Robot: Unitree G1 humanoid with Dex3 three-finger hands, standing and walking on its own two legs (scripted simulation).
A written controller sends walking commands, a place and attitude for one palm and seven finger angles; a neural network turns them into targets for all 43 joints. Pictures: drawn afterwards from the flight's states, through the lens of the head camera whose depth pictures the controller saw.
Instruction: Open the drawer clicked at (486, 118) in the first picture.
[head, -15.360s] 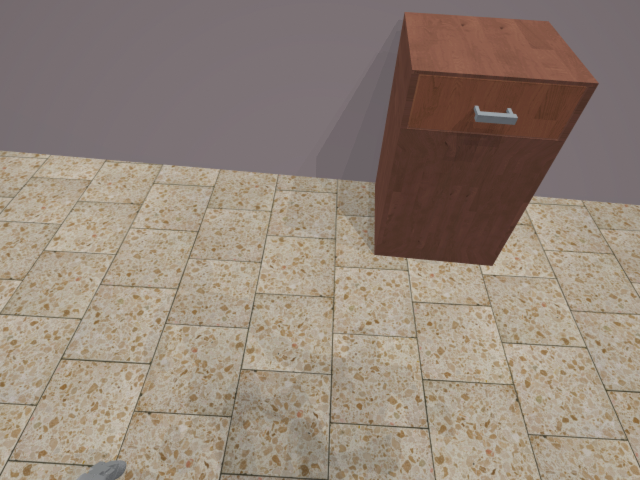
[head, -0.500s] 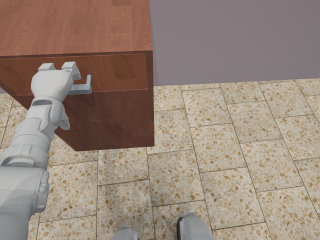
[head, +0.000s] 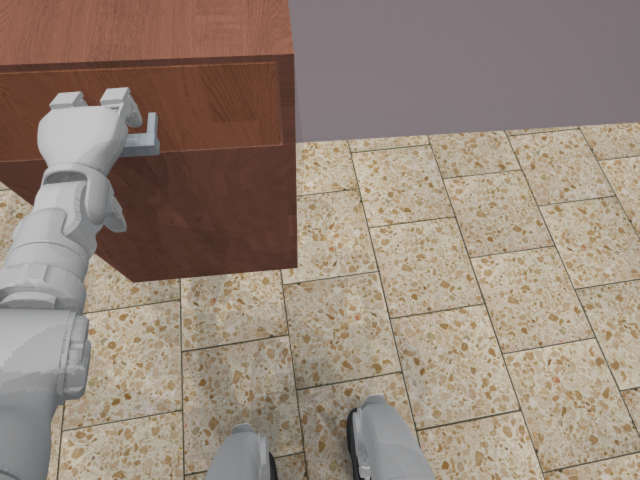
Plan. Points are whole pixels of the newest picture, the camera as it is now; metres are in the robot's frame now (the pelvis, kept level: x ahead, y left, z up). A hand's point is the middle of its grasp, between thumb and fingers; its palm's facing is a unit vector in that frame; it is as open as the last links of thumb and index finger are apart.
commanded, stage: lower the fingers behind the handle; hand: left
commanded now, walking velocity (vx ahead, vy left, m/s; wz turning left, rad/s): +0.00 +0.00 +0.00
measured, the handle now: (117, 134) +0.57 +0.23 +0.00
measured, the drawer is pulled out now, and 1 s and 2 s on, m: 0.00 0.00 0.00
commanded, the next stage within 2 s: lift the fingers back up to retry in 0.78 s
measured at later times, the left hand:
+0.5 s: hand (110, 164) +0.52 +0.23 +0.00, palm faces -0.02 +0.02 -1.00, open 13.9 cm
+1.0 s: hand (110, 163) +0.52 +0.23 +0.00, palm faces -0.05 +0.02 -1.00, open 13.9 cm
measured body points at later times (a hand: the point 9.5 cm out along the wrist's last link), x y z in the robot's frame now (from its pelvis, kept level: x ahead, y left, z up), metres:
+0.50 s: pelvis -0.02 +0.00 -0.03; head +0.14 +0.00 +0.39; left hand +0.52 +0.23 +0.06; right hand +0.00 -0.28 -0.15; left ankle -0.02 +0.11 -0.66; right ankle +0.06 -0.14 -0.66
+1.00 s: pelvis -0.04 +0.00 -0.04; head +0.14 -0.01 +0.38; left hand +0.52 +0.23 +0.06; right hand -0.04 -0.28 -0.16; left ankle -0.02 +0.11 -0.66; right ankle +0.06 -0.14 -0.66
